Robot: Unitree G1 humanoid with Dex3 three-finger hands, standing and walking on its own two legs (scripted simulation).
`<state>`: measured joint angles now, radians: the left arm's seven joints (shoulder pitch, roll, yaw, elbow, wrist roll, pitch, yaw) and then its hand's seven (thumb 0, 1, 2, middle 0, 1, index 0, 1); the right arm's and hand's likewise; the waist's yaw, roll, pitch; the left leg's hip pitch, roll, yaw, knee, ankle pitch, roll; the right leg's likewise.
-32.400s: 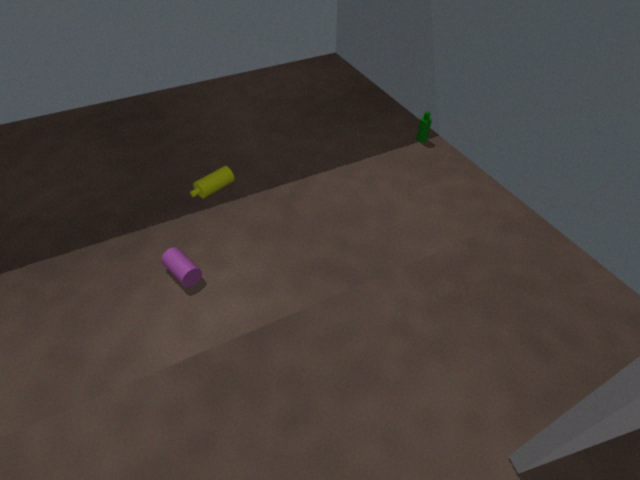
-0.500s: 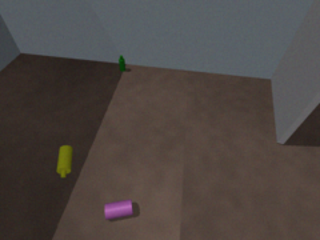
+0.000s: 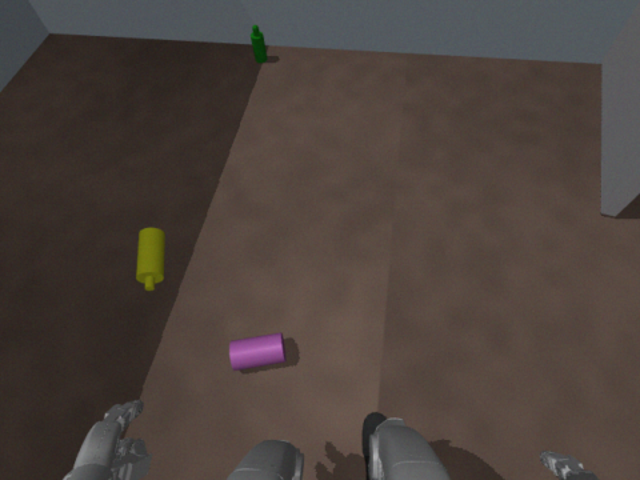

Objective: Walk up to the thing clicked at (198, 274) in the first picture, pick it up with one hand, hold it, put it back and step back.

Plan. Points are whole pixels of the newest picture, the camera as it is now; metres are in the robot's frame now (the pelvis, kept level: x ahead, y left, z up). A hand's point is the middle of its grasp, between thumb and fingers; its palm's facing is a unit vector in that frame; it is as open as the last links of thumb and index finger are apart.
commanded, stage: walk up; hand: left
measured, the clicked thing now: (258, 351) +0.46 +0.22 -0.71
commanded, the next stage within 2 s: stand in 1.20 s
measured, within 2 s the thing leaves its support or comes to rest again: neither
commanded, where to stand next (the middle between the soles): +0.08 +0.00 m, yaw -1 degrees
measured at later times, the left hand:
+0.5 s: hand out of the picture -0.05 +0.27 -0.15, palm faces -0.08 -0.91 -0.40, open 7.4 cm
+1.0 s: hand out of the picture +0.01 +0.26 -0.12, palm faces -0.09 -0.93 -0.35, open 7.4 cm
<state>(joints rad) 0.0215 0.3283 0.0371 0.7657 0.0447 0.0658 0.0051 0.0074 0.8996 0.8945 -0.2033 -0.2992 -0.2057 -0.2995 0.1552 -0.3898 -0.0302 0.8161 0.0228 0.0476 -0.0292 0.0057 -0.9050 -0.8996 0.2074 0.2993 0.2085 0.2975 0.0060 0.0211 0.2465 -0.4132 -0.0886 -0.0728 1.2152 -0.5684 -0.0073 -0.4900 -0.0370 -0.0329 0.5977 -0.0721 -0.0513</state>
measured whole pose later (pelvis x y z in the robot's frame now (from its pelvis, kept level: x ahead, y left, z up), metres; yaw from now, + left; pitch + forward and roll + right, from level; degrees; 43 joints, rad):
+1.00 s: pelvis -0.10 +0.00 +0.02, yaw -3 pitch -3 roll -1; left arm 0.14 0.37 0.01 1.04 0.01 -0.03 -0.01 0.01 0.90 0.89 -0.20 -0.30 -0.20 -0.30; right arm 0.20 -0.36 -0.01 1.05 -0.02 -0.01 0.03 0.01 -0.90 -0.90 0.21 0.30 0.21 0.30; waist -0.02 0.00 0.03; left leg -0.23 0.03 0.00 0.50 -0.23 -0.02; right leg -0.17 -0.01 0.05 0.48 -0.26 0.03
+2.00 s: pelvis -0.10 -0.01 +0.03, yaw -3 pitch -3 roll +0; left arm 0.11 0.36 0.00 1.14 0.01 -0.01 -0.01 0.01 0.90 0.89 -0.20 -0.30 -0.20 -0.30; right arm 0.10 -0.35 -0.01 1.16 -0.01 0.00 0.02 0.01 -0.91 -0.90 0.21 0.30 0.21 0.30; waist -0.01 0.00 0.06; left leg -0.15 0.04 0.00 0.34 -0.14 -0.03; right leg -0.11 -0.01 0.04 0.34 -0.19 0.02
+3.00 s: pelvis -0.24 +0.03 +0.01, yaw -7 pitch -1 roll -1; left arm 0.10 0.41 0.08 0.84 0.03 0.07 0.02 0.01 0.90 0.89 -0.20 -0.30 -0.20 -0.30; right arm 0.14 -0.36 -0.05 0.85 -0.02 0.02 -0.03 0.01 -0.90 -0.90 0.21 0.30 0.21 0.30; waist -0.02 -0.03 0.21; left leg -0.36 0.02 0.04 0.67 -0.29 0.02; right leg -0.33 0.04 0.11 0.87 -0.47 0.01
